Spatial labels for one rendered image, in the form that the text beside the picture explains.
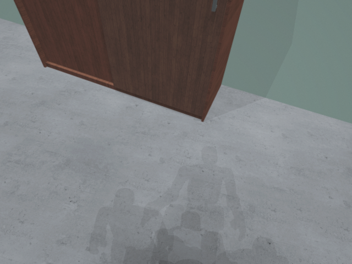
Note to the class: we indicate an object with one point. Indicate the wardrobe door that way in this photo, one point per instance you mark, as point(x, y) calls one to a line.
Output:
point(70, 33)
point(163, 50)

